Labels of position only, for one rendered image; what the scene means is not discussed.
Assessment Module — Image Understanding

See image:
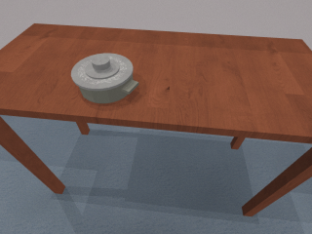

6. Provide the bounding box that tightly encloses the knob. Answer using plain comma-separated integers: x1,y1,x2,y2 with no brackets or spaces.
91,55,111,71

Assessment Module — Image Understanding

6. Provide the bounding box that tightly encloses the pot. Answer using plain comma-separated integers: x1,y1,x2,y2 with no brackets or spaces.
79,74,139,104

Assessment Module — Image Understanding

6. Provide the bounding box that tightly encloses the lid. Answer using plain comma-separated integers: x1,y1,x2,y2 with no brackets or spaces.
71,53,134,92

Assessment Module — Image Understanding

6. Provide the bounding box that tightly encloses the table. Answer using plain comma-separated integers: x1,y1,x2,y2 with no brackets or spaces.
0,23,312,216

